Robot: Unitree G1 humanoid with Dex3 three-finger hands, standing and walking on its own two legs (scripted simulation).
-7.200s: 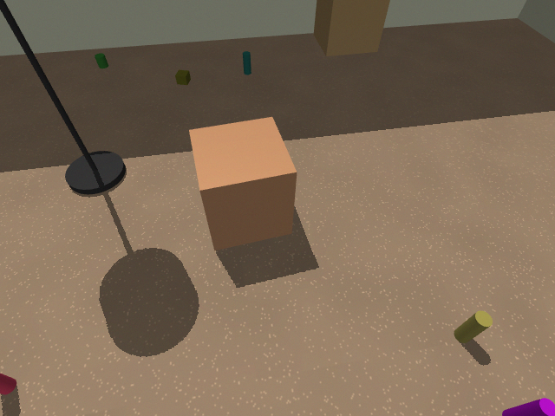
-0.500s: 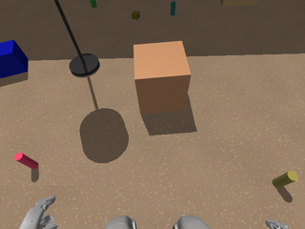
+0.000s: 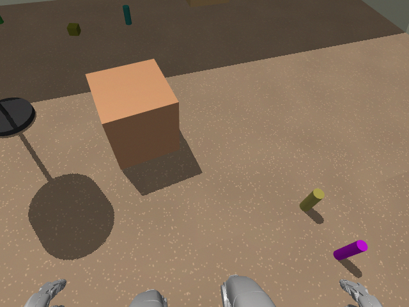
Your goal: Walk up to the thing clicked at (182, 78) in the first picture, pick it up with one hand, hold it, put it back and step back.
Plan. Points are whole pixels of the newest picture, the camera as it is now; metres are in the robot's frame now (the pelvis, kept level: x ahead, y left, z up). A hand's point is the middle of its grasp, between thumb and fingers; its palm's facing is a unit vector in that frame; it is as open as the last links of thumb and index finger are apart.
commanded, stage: walk up
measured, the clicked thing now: (74, 29) +2.08 +0.94 -0.73
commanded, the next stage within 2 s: none
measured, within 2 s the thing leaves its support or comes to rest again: neither
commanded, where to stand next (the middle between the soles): +0.06 -0.01 m, yaw -21 degrees
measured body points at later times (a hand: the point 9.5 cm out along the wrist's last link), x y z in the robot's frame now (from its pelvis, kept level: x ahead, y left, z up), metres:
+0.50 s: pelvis -0.01 +0.00 -0.02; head +0.02 -0.01 +0.42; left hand +0.15 +0.29 -0.13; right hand +0.01 -0.33 -0.13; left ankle +0.04 +0.11 -0.73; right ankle -0.01 -0.14 -0.71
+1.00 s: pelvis -0.01 +0.00 +0.00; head +0.00 -0.06 +0.45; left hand +0.22 +0.23 -0.07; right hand -0.07 -0.34 -0.12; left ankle +0.13 +0.09 -0.67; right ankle -0.04 -0.13 -0.73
